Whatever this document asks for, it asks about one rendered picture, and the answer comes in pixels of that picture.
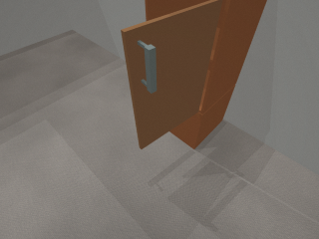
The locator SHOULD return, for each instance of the cupboard door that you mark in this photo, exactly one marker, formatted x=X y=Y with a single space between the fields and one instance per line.
x=183 y=41

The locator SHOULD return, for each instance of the handle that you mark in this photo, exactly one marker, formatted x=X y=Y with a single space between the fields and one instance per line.
x=151 y=66

